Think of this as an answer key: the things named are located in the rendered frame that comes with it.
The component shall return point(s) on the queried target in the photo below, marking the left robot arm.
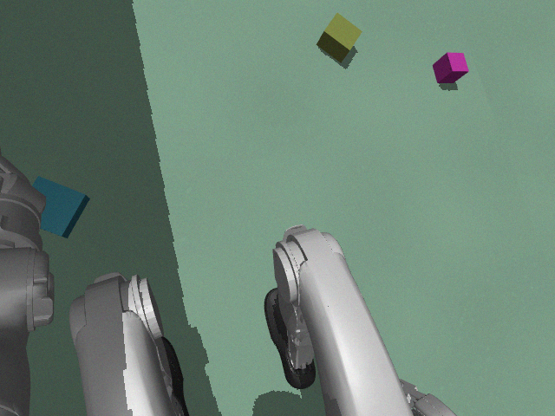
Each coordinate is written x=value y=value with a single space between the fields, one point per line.
x=26 y=285

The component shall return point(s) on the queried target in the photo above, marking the left robot foot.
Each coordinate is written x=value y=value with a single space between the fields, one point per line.
x=177 y=377

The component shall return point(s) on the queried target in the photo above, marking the right robot foot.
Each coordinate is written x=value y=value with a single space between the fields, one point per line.
x=297 y=378

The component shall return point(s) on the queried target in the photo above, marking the right robot hand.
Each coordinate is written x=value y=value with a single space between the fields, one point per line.
x=425 y=405

